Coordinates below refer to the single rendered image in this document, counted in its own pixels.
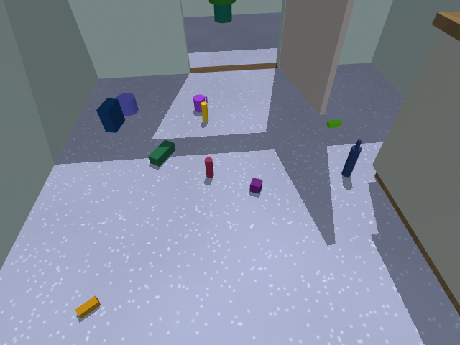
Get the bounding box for potted plant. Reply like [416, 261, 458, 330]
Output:
[209, 0, 236, 23]

